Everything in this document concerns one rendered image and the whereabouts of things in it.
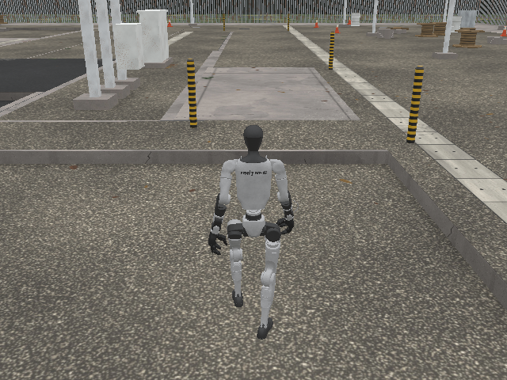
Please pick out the robot left upper arm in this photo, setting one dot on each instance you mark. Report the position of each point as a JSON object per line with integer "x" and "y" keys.
{"x": 225, "y": 181}

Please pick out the right robot forearm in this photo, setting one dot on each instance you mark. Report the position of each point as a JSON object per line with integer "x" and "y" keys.
{"x": 287, "y": 208}

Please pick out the robot right upper arm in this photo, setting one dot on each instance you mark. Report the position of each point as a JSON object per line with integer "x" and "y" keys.
{"x": 281, "y": 179}

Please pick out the robot right shin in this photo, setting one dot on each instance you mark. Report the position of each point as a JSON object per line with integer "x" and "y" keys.
{"x": 267, "y": 294}

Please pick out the robot left hand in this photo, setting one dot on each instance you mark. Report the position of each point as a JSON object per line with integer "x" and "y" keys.
{"x": 213, "y": 244}

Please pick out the left robot forearm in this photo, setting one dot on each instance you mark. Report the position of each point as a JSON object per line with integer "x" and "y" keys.
{"x": 218, "y": 216}

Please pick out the robot right thigh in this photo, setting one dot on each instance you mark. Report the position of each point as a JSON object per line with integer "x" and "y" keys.
{"x": 272, "y": 250}

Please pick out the robot right hand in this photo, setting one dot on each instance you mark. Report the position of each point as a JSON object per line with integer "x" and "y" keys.
{"x": 283, "y": 222}

